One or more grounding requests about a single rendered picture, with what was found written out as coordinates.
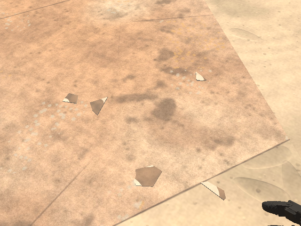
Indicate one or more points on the right robot hand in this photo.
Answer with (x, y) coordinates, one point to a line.
(290, 210)

